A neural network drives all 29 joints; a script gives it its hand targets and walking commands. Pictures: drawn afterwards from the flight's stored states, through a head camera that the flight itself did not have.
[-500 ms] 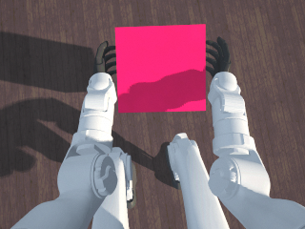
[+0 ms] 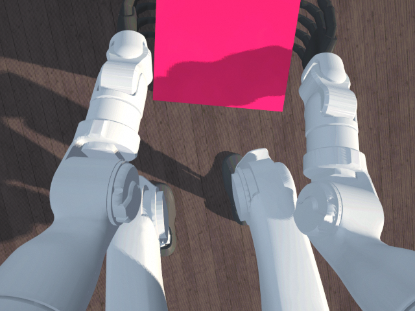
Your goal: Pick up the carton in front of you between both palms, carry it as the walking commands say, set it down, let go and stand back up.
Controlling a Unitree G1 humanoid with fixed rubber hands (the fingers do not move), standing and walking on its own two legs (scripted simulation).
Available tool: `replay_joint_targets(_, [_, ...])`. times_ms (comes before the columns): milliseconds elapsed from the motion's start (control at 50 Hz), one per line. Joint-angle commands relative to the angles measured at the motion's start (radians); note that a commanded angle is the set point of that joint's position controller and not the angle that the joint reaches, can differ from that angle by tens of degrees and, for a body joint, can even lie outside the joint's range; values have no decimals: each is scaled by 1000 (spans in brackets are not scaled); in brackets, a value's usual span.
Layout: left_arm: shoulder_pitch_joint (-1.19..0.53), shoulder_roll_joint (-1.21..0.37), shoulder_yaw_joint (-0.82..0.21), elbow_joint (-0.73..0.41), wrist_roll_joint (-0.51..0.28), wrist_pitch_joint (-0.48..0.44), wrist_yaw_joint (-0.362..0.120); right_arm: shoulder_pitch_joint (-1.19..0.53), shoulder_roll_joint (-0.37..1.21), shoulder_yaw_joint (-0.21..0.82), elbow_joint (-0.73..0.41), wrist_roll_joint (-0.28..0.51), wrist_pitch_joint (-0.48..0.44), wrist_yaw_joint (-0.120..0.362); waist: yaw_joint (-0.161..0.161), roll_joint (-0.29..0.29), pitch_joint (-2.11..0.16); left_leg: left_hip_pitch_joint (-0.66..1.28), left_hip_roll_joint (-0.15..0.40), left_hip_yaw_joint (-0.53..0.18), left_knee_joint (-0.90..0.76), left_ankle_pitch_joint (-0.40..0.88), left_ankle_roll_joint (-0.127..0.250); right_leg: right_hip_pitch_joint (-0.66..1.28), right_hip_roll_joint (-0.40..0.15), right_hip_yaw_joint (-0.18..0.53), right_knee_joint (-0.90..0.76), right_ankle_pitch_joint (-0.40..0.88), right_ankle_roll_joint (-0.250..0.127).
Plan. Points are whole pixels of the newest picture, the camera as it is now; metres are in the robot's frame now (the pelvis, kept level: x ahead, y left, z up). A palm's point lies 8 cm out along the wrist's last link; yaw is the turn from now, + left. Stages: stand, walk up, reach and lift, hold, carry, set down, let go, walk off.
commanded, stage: set down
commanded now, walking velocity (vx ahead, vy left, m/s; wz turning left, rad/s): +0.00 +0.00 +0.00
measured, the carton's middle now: (219, 51) +0.51 -0.11 -0.25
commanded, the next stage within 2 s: none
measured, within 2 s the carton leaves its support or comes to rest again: rests again in 0.68 s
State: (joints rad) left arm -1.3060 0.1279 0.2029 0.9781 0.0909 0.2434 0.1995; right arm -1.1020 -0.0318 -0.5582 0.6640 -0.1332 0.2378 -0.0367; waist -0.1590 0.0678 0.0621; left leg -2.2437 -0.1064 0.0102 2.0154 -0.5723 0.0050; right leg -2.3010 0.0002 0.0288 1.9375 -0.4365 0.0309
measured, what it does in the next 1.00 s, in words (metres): stands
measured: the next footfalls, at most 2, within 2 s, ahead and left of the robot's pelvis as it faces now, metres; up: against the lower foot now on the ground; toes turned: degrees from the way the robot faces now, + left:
none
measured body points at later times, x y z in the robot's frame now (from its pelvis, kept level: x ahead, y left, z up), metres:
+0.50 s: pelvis +0.00 +0.00 -0.04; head +0.35 -0.02 +0.25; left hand +0.57 +0.02 -0.20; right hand +0.49 -0.28 -0.18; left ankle +0.10 +0.10 -0.38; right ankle +0.13 -0.13 -0.38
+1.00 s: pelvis +0.01 +0.00 -0.05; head +0.37 +0.00 +0.22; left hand +0.58 +0.02 -0.21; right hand +0.50 -0.28 -0.19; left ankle +0.10 +0.10 -0.38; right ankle +0.13 -0.13 -0.38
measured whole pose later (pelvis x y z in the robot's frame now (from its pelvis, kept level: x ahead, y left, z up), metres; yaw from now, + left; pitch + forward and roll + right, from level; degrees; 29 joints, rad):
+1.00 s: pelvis +0.01 +0.00 -0.05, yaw -3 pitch +42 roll -3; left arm -1.46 0.16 0.21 1.08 0.16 0.14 0.06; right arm -1.26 -0.21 -0.57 0.93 -0.06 0.14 0.02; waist -0.14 -0.02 0.21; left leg -2.29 -0.10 -0.02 2.22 -0.65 0.00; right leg -2.35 0.01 -0.01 2.11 -0.48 0.03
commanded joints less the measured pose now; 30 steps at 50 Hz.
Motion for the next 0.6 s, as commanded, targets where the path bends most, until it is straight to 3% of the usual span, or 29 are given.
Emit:
replay_joint_targets(0, [-628,-836,-408,-228,-160,-94,-243,-660,719,511,-16,124,-11,232,-46,22,-1205,442,-97,18,-132,219,-13,781,68,-82,-39,378,18])
replay_joint_targets(20, [-595,-841,-390,-156,-147,-83,-248,-653,691,526,-36,145,-17,234,-84,18,-1234,482,-90,23,-123,243,-16,798,79,-106,-31,390,39])
replay_joint_targets(40, [-645,-848,-424,-171,-187,-92,-252,-677,676,546,-37,148,-25,227,-114,25,-1241,466,-90,29,-79,252,-19,841,84,-84,-28,396,18])
replay_joint_targets(60, [-584,-859,-381,-144,-161,-85,-259,-714,721,584,-75,213,-24,227,-9,5,-1267,465,-84,40,-69,266,-9,842,73,-84,-8,382,47])
replay_joint_targets(80, [-640,-842,-405,-144,-158,-83,-263,-692,739,566,-48,210,-28,225,-45,38,-1215,426,-77,34,-85,185,5,823,78,-84,-10,357,39])
replay_joint_targets(100, [-660,-804,-389,-148,-164,-95,-265,-693,776,591,-38,222,-28,219,-52,9,-1220,460,-76,49,-61,227,2,843,84,-73,-17,386,35])
replay_joint_targets(120, [-613,-801,-376,-192,-157,-102,-263,-672,779,598,1,239,-14,223,13,15,-1222,460,-80,41,-76,238,10,831,84,-81,14,381,42])
replay_joint_targets(140, [-690,-849,-426,-224,-189,-109,-268,-589,810,528,34,222,-25,224,-97,59,-1214,419,-79,32,-53,181,-3,835,106,-86,10,335,18])
replay_joint_targets(160, [-591,-877,-368,-81,-130,-83,-278,-596,780,505,71,202,-25,233,-33,106,-1073,413,-67,25,-91,196,5,735,93,-84,8,315,21])
replay_joint_targets(180, [-582,-832,-315,-66,-114,-90,-284,-573,777,494,139,173,-10,237,-37,49,-959,379,-69,16,-90,145,9,624,82,-95,11,275,15])
replay_joint_targets(200, [-588,-779,-339,-117,-103,-84,-282,-597,804,464,97,182,-17,256,4,79,-955,436,-63,-5,-96,161,17,578,70,-80,21,282,17])
replay_joint_targets(220, [-534,-847,-342,-92,-102,-79,-289,-664,775,511,49,196,-27,262,-21,50,-1043,413,-73,30,-58,191,8,656,105,-95,6,281,27])
replay_joint_targets(240, [-560,-897,-375,-74,-134,-80,-291,-649,754,482,59,179,-32,251,-61,98,-1099,413,-77,25,-50,185,5,722,90,-93,29,326,17])
replay_joint_targets(260, [-554,-795,-319,-82,-108,-83,-288,-657,763,514,79,209,-16,253,4,48,-1028,386,-66,32,-34,183,13,670,92,-74,14,287,27])
replay_joint_targets(280, [-581,-862,-351,-130,-136,-89,-292,-663,746,488,32,199,-29,249,-59,93,-1084,353,-75,17,-57,195,8,707,93,-89,33,338,16])
replay_joint_targets(300, [-570,-865,-300,-48,-103,-90,-290,-672,751,506,124,191,-19,251,-10,31,-975,340,-73,18,-59,190,20,680,94,-73,23,309,19])
replay_joint_targets(320, [-573,-811,-302,-102,-107,-98,-294,-633,756,494,51,187,-23,258,-1,32,-988,327,-69,21,-38,191,18,644,95,-67,28,304,24])
replay_joint_targets(340, [-508,-843,-261,43,-73,-84,-292,-714,705,486,117,168,-22,252,-3,24,-938,345,-70,7,-45,171,26,613,92,-74,24,239,27])
replay_joint_targets(360, [-532,-794,-270,-41,-77,-92,-300,-626,713,466,120,147,-21,250,-25,42,-884,271,-67,19,-38,137,24,607,100,-69,24,250,18])
replay_joint_targets(400, [-555,-797,-280,-23,-100,-90,-292,-661,691,435,117,150,-33,243,-34,34,-900,291,-70,-4,-55,112,27,565,96,-83,29,213,15])
replay_joint_targets(420, [-501,-744,-240,27,-58,-90,-294,-655,659,456,151,173,-35,247,21,40,-877,337,-55,13,-51,137,26,532,93,-81,21,182,23])
replay_joint_targets(440, [-518,-821,-276,-2,-65,-90,-298,-641,706,431,166,119,-26,254,-14,56,-840,316,-66,7,-56,144,23,525,98,-70,15,213,11])
replay_joint_targets(460, [-521,-734,-239,42,-44,-92,-298,-648,731,437,197,138,-30,252,33,6,-823,302,-69,15,-35,107,30,508,100,-59,22,163,13])
replay_joint_targets(480, [-551,-700,-228,39,-45,-90,-295,-634,667,423,167,126,-38,250,-19,1,-817,283,-51,-5,-21,119,26,505,84,-70,37,193,14])
replay_joint_targets(500, [-513,-744,-241,24,-49,-91,-295,-621,660,388,237,120,-20,258,10,28,-816,313,-49,-9,-29,152,27,506,88,-65,35,209,17])
replay_joint_targets(520, [-530,-784,-241,25,-62,-92,-292,-612,683,379,205,120,-32,259,-34,33,-859,299,-65,-3,-49,116,25,558,98,-82,28,205,11])
replay_joint_targets(540, [-558,-742,-215,40,-36,-87,-292,-660,642,393,186,148,-39,259,27,106,-798,304,-50,2,-38,119,36,476,91,-51,35,183,9])
replay_joint_targets(560, [-518,-719,-232,49,-4,-82,-286,-630,650,338,254,131,-28,267,15,82,-770,331,-50,-19,-66,115,37,432,87,-73,47,186,21])
replay_joint_targets(580, [-496,-700,-223,16,-4,-87,-283,-604,668,364,203,143,-32,275,63,77,-807,348,-53,-10,-71,151,31,453,82,-63,37,210,22])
